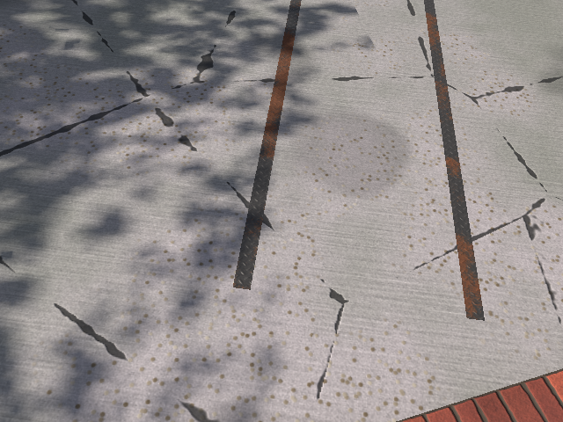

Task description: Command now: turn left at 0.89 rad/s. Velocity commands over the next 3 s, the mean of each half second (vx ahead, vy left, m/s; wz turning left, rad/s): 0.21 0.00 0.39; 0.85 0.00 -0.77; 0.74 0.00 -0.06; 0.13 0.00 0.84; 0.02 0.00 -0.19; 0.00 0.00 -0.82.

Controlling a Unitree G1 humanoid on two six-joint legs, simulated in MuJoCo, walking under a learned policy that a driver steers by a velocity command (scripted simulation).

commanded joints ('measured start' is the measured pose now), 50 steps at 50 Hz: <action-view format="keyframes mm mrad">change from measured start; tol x32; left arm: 1 -39 37 -5 -75 -2 -5 0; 22 -66 12 -87 32 28 -53 -153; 26 444 254 14 125 -25 -2 -117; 50 227 170 23 125 7 8 -45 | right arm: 1 14 -157 -45 -80 6 -29 9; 42 -501 -181 17 -200 13 23 -30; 50 -88 -210 -12 -39 53 -5 -65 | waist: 1 -1 100 -26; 50 -45 25 -43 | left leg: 1 121 206 -309 -135 182 140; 12 180 240 -505 24 566 185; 15 111 244 -612 -133 -357 169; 23 23 248 -346 -167 -316 104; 26 -296 60 33 543 144 -59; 28 -759 39 -20 780 -180 -82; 37 -281 70 87 379 192 -159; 41 -571 89 -23 197 310 -141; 50 105 145 -52 -178 545 -135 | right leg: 1 -140 -9 4 -52 22 62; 17 -128 -82 -66 -382 -60 -37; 24 352 33 -174 -599 2 -173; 27 835 -318 737 -948 -510 -383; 35 388 -83 326 -999 -84 -354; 50 571 72 390 -211 296 -240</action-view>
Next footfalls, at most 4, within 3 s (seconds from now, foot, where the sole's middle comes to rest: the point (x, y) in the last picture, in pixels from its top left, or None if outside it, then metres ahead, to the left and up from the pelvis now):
0.52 right None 0.20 -0.16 -0.78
1.04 left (259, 384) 0.65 0.04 -0.91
1.38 right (360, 292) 0.96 -0.26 -0.91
1.82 left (286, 247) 1.11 -0.03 -0.91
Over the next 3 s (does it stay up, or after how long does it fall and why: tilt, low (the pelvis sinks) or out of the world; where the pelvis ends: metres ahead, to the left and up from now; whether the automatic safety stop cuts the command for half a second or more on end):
stays up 1.06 -0.13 -0.14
